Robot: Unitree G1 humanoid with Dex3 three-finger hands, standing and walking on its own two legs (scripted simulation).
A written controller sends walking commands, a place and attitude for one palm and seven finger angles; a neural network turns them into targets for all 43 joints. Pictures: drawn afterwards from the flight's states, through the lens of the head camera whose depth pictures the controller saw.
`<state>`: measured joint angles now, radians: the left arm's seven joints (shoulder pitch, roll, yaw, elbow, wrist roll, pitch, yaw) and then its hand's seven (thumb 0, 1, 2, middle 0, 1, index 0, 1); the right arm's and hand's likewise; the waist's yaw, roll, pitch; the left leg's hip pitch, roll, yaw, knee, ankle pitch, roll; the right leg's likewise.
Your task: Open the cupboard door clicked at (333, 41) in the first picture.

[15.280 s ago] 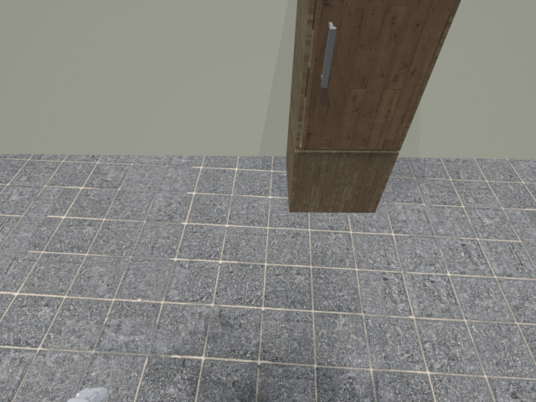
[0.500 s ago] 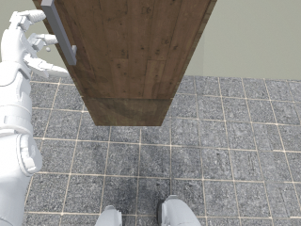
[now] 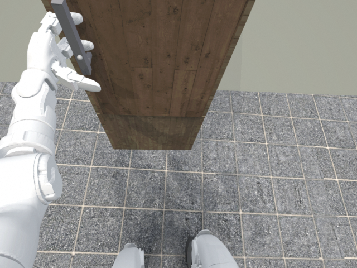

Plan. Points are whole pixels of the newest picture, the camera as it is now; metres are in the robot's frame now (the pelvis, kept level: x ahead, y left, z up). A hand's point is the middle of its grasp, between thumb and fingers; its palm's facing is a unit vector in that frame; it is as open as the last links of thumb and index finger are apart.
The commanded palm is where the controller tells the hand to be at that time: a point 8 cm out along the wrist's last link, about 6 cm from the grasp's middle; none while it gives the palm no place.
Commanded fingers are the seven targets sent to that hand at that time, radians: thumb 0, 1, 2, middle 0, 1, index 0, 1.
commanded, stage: slide the fingers in behind the handle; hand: left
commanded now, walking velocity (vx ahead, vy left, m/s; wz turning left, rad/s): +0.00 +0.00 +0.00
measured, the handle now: (76, 35) +0.59 +0.17 +0.09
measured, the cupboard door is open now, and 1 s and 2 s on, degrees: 0 0 37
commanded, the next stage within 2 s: close the thumb around the handle in 0.14 s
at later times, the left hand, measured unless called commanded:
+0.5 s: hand (81, 54) +0.53 +0.16 +0.10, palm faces -0.09 -1.00 -0.02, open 12.1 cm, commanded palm +0.52 +0.20 +0.09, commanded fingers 0.00 0.28 0.64 -0.36 -1.28 -0.36 -1.28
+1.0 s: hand (85, 52) +0.55 +0.15 +0.09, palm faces -0.10 -0.99 -0.01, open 5.4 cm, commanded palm +0.53 +0.21 +0.09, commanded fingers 0.00 0.90 0.90 -0.40 -1.35 -0.40 -1.35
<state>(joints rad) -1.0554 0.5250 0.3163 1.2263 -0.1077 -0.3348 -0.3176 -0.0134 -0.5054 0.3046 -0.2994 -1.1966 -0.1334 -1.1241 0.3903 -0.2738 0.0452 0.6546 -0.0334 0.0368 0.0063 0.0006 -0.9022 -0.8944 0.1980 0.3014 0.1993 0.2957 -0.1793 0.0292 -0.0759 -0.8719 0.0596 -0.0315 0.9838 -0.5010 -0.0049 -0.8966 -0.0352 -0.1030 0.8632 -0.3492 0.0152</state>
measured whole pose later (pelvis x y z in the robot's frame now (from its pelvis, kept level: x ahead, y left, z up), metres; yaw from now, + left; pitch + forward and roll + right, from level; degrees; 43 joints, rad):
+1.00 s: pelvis -0.01 +0.00 +0.00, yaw -3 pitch +24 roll -3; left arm -1.06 0.59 0.44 1.24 -0.03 -0.32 -0.30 -0.01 0.75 0.86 -0.40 -1.34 -0.40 -1.34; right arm 0.44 -0.28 0.06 0.58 -0.03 0.06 0.00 0.00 -0.90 -0.89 0.20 0.30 0.20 0.30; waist -0.23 0.04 -0.08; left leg -0.91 0.07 0.02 1.00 -0.50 0.01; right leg -0.96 -0.02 -0.05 0.87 -0.32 0.02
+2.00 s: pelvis +0.01 -0.02 +0.03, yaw +0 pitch +10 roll +0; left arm -0.03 -0.12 -0.16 0.18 0.08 -0.20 0.51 0.02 0.75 0.77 -0.34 -1.35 -0.37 -1.34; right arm 0.20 -0.17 0.00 0.55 -0.06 0.02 0.04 0.01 -0.90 -0.89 0.20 0.30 0.20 0.30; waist 0.00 0.04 -0.10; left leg -0.50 0.04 0.01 0.78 -0.46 -0.02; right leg -0.58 -0.04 -0.07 0.77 -0.36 0.00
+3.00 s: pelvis -0.02 -0.03 +0.02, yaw +1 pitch +7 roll +1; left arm -0.15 -0.12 -0.18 0.32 0.07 -0.22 0.53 -0.01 -0.49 0.31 -0.33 -0.75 -0.31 -0.76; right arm 0.18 -0.19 0.01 0.62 -0.07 0.01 -0.02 0.01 -0.90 -0.90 0.20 0.30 0.20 0.30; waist 0.00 0.04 -0.08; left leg -0.52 0.03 0.00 0.81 -0.42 -0.03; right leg -0.61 -0.05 -0.06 0.82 -0.33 -0.01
